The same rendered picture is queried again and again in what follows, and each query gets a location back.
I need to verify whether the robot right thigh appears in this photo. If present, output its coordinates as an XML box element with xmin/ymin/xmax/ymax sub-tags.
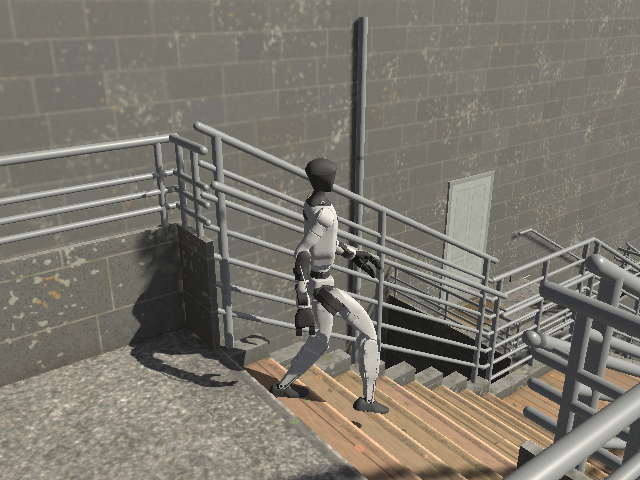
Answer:
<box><xmin>318</xmin><ymin>287</ymin><xmax>377</xmax><ymax>353</ymax></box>

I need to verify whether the robot left thigh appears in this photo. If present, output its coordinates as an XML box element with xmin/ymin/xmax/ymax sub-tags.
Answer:
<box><xmin>307</xmin><ymin>294</ymin><xmax>333</xmax><ymax>353</ymax></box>

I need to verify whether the right robot forearm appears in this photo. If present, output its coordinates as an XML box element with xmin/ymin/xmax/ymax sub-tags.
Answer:
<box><xmin>293</xmin><ymin>251</ymin><xmax>311</xmax><ymax>309</ymax></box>

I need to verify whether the right robot hand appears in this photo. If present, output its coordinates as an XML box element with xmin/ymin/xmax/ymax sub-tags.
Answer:
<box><xmin>295</xmin><ymin>308</ymin><xmax>315</xmax><ymax>336</ymax></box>

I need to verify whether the right robot upper arm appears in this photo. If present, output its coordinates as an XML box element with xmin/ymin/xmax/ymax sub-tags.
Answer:
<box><xmin>294</xmin><ymin>207</ymin><xmax>335</xmax><ymax>261</ymax></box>

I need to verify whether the left robot hand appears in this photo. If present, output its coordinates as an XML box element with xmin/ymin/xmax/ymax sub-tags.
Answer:
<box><xmin>352</xmin><ymin>249</ymin><xmax>382</xmax><ymax>278</ymax></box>

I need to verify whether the robot thigh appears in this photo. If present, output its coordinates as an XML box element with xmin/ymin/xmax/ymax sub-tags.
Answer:
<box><xmin>307</xmin><ymin>294</ymin><xmax>333</xmax><ymax>353</ymax></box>
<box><xmin>318</xmin><ymin>287</ymin><xmax>377</xmax><ymax>353</ymax></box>

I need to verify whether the left robot forearm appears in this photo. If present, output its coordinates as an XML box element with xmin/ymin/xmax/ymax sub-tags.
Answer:
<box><xmin>335</xmin><ymin>240</ymin><xmax>356</xmax><ymax>260</ymax></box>

